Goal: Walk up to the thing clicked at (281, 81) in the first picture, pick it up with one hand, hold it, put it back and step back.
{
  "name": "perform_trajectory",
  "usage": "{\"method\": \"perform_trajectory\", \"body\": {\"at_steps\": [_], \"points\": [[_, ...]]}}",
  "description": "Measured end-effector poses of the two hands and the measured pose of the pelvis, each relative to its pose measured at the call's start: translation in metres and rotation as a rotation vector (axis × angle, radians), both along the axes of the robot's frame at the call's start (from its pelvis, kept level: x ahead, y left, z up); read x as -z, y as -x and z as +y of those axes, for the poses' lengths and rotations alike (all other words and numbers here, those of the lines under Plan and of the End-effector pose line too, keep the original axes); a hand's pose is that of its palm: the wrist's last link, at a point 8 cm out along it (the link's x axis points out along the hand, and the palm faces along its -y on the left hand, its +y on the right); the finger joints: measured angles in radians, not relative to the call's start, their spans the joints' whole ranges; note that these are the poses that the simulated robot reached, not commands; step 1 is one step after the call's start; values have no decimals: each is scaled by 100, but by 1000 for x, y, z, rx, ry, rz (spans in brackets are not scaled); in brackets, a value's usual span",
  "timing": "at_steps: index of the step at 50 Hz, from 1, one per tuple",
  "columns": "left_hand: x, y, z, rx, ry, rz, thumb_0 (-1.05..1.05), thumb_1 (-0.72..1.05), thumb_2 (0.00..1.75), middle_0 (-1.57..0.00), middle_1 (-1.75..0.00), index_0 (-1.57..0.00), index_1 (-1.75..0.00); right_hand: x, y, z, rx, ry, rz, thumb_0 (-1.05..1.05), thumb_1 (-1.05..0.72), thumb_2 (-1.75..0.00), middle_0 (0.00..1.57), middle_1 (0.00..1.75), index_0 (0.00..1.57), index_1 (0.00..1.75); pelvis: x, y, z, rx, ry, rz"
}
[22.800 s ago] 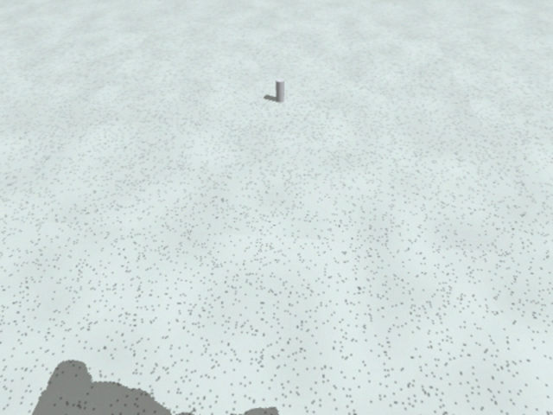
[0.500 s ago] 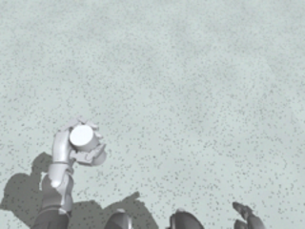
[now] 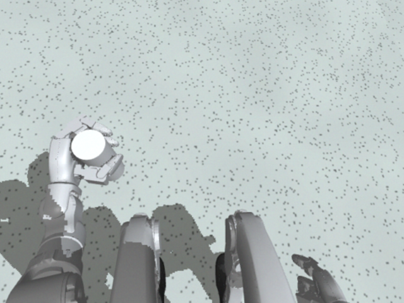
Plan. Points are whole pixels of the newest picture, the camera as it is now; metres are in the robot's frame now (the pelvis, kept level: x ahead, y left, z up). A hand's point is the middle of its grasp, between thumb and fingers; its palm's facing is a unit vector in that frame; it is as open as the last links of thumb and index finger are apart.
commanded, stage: crouch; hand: left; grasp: from the side
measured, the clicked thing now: (101, 158) +0.41 +0.20 -0.07
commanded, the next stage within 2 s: lower in 0.94 s
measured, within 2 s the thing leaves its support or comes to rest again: neither
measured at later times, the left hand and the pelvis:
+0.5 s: hand (117, 164) +0.43 +0.19 -0.19, palm faces +0.04 -1.00 -0.01, open 7.8 cm; pelvis -0.02 +0.00 -0.14, yaw -3 degrees
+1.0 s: hand (119, 169) +0.44 +0.20 -0.26, palm faces +0.02 -1.00 -0.01, open 7.8 cm; pelvis -0.02 +0.00 -0.17, yaw -7 degrees
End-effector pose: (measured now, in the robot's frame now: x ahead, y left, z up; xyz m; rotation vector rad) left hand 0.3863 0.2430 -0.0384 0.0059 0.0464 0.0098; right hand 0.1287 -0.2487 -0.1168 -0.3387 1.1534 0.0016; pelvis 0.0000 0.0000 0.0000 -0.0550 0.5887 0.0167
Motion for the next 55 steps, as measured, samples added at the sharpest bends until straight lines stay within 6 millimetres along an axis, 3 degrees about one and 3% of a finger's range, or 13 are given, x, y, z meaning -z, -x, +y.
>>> {"method": "perform_trajectory", "body": {"at_steps": [9, 20, 36, 55], "points": [[79, -1, 1, -14, -13, -4, -4, -16, 114, -79, -116, -84, -118, 64, 32, -12, -9, 43, 59, 0, -90, -91, 20, 30, 20, 30, 70, 19, -2, 7, 8, -17], [130, -18, 2, -22, -16, -4, -4, -17, 114, -80, -115, -85, -117, 111, 64, -21, 3, 75, 140, 0, -91, -91, 20, 30, 20, 30, 120, 25, -4, 23, 19, -54], [192, -27, 12, -25, -9, 19, -4, -17, 114, -80, -114, -86, -116, 133, 66, -30, -50, 140, 199, 0, -91, -91, 20, 30, 21, 30, 157, 20, -2, 52, 56, -89], [227, -34, 14, -10, -10, 19, -4, -16, 113, -81, -112, -86, -115, 136, 54, -27, -136, 190, 211, 0, -91, -91, 20, 30, 21, 30, 173, 20, 3, 70, 105, -140]]}}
